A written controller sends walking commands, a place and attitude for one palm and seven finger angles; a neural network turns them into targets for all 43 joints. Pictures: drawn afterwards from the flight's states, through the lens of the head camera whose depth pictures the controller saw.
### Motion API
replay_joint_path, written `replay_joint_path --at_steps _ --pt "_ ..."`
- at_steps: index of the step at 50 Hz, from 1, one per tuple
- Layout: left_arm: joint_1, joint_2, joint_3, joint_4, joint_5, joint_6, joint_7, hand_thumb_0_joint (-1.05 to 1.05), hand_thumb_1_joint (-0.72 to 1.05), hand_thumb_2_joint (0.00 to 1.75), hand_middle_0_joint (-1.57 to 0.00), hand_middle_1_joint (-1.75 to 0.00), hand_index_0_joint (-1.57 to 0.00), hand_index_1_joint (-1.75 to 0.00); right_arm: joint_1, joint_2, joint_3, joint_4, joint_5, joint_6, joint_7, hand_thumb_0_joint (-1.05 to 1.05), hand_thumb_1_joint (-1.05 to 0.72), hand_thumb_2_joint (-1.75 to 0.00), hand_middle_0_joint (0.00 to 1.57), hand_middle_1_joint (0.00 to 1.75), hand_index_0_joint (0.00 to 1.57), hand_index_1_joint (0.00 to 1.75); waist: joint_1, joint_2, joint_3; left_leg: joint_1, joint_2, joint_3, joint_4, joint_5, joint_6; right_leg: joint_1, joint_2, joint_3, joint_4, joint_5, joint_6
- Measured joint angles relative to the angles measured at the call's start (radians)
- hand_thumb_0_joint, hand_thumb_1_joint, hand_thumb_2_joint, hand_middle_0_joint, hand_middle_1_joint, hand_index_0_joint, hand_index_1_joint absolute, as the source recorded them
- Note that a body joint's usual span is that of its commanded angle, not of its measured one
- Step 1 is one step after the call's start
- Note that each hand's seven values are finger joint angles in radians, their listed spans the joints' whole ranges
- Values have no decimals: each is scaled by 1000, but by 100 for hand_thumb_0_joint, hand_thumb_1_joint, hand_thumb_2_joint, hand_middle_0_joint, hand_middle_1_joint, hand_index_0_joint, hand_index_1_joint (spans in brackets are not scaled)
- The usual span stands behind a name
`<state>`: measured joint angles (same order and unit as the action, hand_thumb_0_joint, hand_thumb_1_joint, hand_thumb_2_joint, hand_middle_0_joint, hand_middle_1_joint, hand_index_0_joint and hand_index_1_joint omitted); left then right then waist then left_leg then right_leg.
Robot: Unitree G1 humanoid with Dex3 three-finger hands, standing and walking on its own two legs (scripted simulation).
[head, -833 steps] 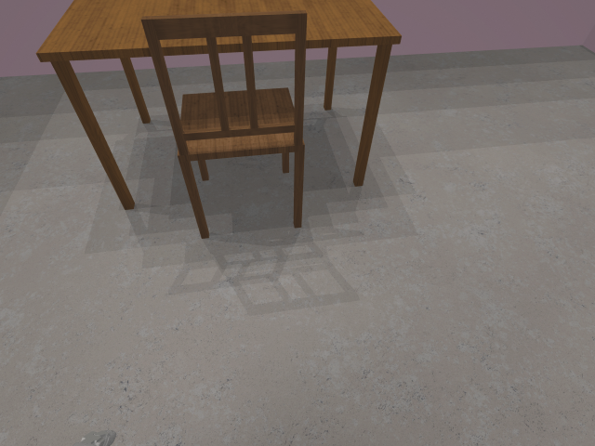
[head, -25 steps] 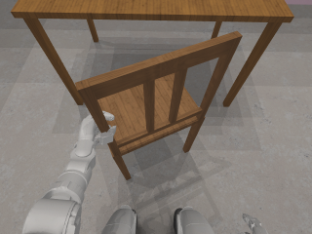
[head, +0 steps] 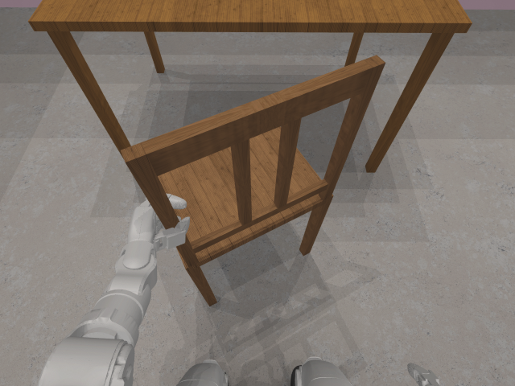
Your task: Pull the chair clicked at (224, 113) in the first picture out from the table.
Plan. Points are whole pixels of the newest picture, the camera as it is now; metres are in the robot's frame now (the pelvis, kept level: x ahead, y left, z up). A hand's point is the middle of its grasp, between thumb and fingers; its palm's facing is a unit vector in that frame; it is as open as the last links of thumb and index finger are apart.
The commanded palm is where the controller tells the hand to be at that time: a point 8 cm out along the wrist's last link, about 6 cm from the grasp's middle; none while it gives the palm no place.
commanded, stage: step backward, pulling the chair out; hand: left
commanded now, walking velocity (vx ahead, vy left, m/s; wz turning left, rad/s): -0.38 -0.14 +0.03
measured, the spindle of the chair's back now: (243, 187) +0.46 +0.03 -0.06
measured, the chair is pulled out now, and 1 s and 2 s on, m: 0.30 0.50 0.52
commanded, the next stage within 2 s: stop walking, hand still on the chair in 0.60 s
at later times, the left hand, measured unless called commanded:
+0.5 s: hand (180, 283) +0.27 +0.13 -0.06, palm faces +0.07 -0.98 -0.19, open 5.8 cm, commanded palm +0.27 +0.18 -0.05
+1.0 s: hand (167, 367) +0.15 +0.14 -0.06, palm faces +0.06 -0.98 -0.19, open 5.8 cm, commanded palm +0.13 +0.18 -0.04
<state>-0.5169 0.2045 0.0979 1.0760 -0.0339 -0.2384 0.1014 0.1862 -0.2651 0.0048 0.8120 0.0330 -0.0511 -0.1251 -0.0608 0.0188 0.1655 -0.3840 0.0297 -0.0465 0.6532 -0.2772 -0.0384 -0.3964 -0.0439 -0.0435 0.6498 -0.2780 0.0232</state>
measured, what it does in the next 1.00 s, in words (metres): walks backwards: left foot, then right foot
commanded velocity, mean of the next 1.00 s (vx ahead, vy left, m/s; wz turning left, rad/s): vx -0.17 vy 0.00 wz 0.02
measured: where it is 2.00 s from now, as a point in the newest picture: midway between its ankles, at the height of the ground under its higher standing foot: outside the picture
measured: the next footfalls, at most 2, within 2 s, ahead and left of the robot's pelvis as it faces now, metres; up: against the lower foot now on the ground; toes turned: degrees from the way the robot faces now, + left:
left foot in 0.50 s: -0.08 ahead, +0.13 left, +0.00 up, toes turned +0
right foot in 0.64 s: -0.04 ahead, -0.15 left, +0.00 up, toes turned -4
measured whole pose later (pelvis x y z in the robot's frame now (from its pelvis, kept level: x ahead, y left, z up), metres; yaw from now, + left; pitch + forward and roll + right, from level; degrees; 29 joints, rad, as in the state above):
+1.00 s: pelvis -0.16 -0.01 +0.01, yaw -2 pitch -2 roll +0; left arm -0.26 0.15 0.05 0.88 -0.03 -0.17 0.11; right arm 0.26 -0.24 0.01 0.72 0.02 -0.01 -0.11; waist -0.03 0.02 0.11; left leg -0.30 0.04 0.00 0.60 -0.30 -0.02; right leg -0.36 -0.05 -0.03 0.58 -0.23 0.02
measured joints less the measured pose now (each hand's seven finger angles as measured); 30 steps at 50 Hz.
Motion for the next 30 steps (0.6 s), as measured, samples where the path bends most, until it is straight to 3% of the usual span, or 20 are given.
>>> replay_joint_path --at_steps 2,4,9,11,14,16,19,22,25,27,30 --pt "-30 5 -13 7 -1 15 0 2 58 69 -21 -122 -49 -145 -9 -7 -11 -7 3 8 -2 1 -91 -90 20 30 20 30 11 -26 14 4 -15 12 -27 7 8 -5 -16 9 -14 24 15" --pt "-48 14 -22 1 3 26 -4 1 59 68 -20 -122 -49 -145 -14 -11 -16 -30 -3 13 3 1 -91 -90 20 30 20 30 22 -38 25 -5 -11 19 -36 22 12 -18 -12 15 -17 51 7" --pt "-39 39 -29 -33 12 25 -17 0 59 67 -21 -123 -49 -145 -11 15 -19 -72 -18 10 33 1 -91 -90 20 30 20 30 40 -35 27 -48 26 13 -21 43 -1 15 12 23 2 -77 -22" --pt "-31 47 -20 -43 10 14 -19 -1 58 67 -22 -122 -49 -145 -21 27 -13 -76 -20 8 43 1 -91 -90 20 30 20 30 50 -14 44 -57 57 8 -15 50 -14 27 28 2 -41 -9 -13" --pt "-24 46 3 -41 8 -2 -20 -1 58 67 -23 -122 -49 -145 -26 41 -5 -76 -12 12 48 1 -91 -90 20 30 20 30 43 24 66 -73 90 -20 0 64 -30 35 57 -32 -71 59 -20" --pt "-13 43 14 -34 5 -10 -14 -1 58 67 -23 -122 -49 -145 -29 45 -2 -63 -3 19 42 1 -91 -90 20 30 20 30 32 19 61 -93 68 -28 71 1 -22 15 49 -31 -47 48 -28" --pt "-4 18 27 -21 -3 0 2 -1 58 67 -22 -121 -49 -145 -28 26 0 -38 -3 21 27 1 -91 -90 20 30 20 30 12 0 42 -96 -4 -30 214 -157 -14 -14 5 -20 -30 50 -27" --pt "-8 -7 18 -13 -4 21 9 0 59 67 -20 -120 -49 -145 -11 -2 1 -21 2 18 17 1 -91 -90 20 30 20 30 -3 -13 17 -20 -28 -9 144 -189 -11 -36 -35 -21 -31 68 -12" --pt "-28 -21 -21 -9 -5 46 7 0 59 66 -18 -121 -49 -145 14 -26 -6 -20 8 20 4 1 -91 -90 20 30 20 30 -8 -24 -4 77 -17 20 -39 -55 2 -66 -67 -32 -18 80 5" --pt "-45 -17 -47 -7 -7 59 2 0 60 66 -16 -121 -49 -145 20 -21 -13 -28 8 31 -1 1 -91 -90 20 30 20 30 16 -51 7 78 -29 40 -47 -34 10 -71 -76 -14 -20 99 10" --pt "-36 -17 -61 -6 -10 62 -8 0 61 66 -15 -121 -49 -145 45 -6 -14 -50 -2 36 4 1 -91 -90 20 30 20 30 38 -38 -2 55 -7 41 -21 -48 11 -45 -43 -4 26 -21 -5"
